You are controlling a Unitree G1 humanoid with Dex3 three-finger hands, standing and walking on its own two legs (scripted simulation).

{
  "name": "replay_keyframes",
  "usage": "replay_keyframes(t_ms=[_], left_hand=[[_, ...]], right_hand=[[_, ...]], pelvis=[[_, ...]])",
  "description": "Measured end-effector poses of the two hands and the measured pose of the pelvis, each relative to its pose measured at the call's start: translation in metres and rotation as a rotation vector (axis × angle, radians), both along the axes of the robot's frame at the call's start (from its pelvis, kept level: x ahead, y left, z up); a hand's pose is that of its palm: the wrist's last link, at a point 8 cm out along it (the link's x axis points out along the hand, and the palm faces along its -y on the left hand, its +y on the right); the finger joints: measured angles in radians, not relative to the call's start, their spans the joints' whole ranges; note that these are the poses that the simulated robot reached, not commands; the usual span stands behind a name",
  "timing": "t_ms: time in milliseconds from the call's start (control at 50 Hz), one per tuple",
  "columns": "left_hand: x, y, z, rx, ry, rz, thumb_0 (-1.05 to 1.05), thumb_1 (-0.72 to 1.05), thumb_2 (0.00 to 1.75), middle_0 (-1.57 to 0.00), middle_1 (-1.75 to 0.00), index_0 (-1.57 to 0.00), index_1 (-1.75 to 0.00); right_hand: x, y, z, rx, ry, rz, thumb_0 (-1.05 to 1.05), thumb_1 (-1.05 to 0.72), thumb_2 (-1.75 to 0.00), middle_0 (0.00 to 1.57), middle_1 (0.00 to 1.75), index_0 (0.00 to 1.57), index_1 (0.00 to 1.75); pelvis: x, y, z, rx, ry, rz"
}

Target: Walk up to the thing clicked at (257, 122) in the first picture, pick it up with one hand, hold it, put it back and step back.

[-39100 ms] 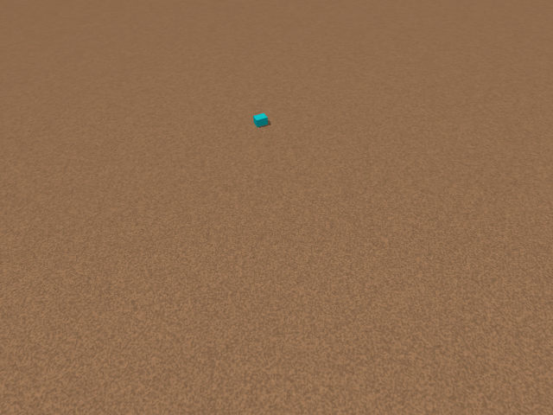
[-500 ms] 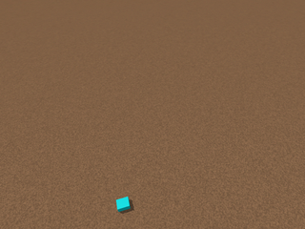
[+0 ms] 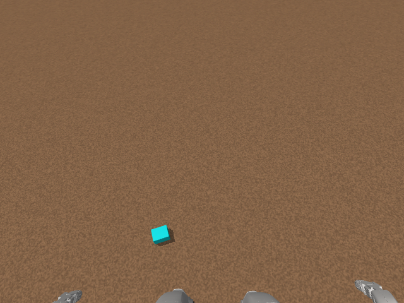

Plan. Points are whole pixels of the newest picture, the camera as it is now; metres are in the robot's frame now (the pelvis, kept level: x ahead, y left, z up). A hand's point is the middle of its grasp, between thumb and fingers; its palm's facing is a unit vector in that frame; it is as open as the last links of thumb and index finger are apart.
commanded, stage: step back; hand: left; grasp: from above
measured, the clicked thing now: (160, 234) +0.46 +0.26 -0.73
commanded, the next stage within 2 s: none
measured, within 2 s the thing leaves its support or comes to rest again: neither
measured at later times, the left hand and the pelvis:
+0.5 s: hand out of the picture +0.03 +0.31 -0.15, palm faces -0.04 -0.93 -0.36, open 7.4 cm; pelvis -0.09 +0.05 +0.01, yaw -1 degrees
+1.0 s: hand out of the picture -0.08 +0.30 -0.14, palm faces -0.02 -0.92 -0.38, open 7.4 cm; pelvis -0.23 +0.04 +0.00, yaw +0 degrees
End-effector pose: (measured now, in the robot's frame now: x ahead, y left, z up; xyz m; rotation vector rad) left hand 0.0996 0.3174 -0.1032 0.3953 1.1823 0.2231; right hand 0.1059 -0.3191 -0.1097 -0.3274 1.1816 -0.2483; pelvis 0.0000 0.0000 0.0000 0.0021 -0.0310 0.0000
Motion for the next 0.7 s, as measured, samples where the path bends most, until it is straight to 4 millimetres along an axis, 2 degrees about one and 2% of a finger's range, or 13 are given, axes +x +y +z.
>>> replay_keyframes(t_ms=[100,200,260,340,400,540,700], left_hand=[[-0.015,-0.001,0.001,-0.009,-0.009,-0.013,0.01,0.91,0.90,-0.20,-0.30,-0.21,-0.30],[-0.019,0.008,0.000,-0.026,-0.056,-0.011,0.01,0.90,0.90,-0.20,-0.30,-0.21,-0.30],[-0.021,0.020,-0.009,-0.049,-0.097,-0.009,0.01,0.90,0.90,-0.20,-0.30,-0.21,-0.31],[-0.035,0.029,-0.011,-0.060,-0.076,0.000,0.01,0.90,0.90,-0.20,-0.30,-0.21,-0.30],[-0.048,0.032,-0.008,-0.068,-0.064,0.005,0.01,0.91,0.90,-0.20,-0.30,-0.21,-0.30],[-0.086,0.035,-0.006,-0.048,-0.022,-0.029,0.01,0.91,0.90,-0.20,-0.30,-0.21,-0.30],[-0.128,0.018,-0.001,-0.012,-0.025,-0.068,0.01,0.91,0.90,-0.20,-0.30,-0.20,-0.30]], right_hand=[[-0.020,0.003,0.001,-0.009,0.021,0.008,0.01,-0.90,-0.89,0.21,0.30,0.20,0.30],[-0.058,0.018,0.006,-0.029,0.082,0.027,0.01,-0.90,-0.89,0.21,0.30,0.20,0.30],[-0.082,0.029,0.006,-0.058,0.111,0.039,0.01,-0.90,-0.89,0.21,0.30,0.20,0.30],[-0.110,0.047,0.016,-0.049,0.122,0.027,0.01,-0.90,-0.89,0.21,0.30,0.20,0.30],[-0.122,0.053,0.024,-0.054,0.111,0.017,0.01,-0.90,-0.89,0.21,0.30,0.21,0.30],[-0.133,0.053,0.024,-0.055,0.009,0.002,0.01,-0.90,-0.89,0.21,0.30,0.21,0.30],[-0.160,0.032,0.003,-0.017,-0.064,-0.015,0.01,-0.90,-0.89,0.21,0.30,0.21,0.30]], pelvis=[[-0.017,0.006,0.002,0.015,-0.002,-0.001],[-0.033,0.020,0.004,0.008,0.018,0.019],[-0.046,0.031,-0.003,0.001,0.015,0.039],[-0.062,0.040,0.005,-0.011,-0.002,0.025],[-0.071,0.043,0.011,-0.022,0.005,0.010],[-0.101,0.045,0.010,-0.021,-0.003,-0.036],[-0.145,0.030,-0.003,-0.034,-0.023,-0.070]])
